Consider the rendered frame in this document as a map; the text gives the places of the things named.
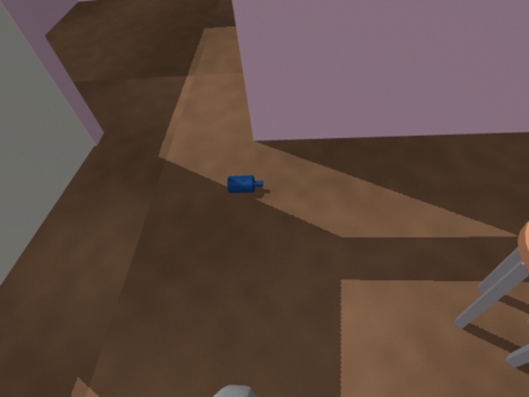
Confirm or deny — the stool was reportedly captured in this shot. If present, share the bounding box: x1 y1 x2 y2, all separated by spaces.
453 221 529 368

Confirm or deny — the bottle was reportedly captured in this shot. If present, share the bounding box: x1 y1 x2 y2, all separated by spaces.
227 175 263 193

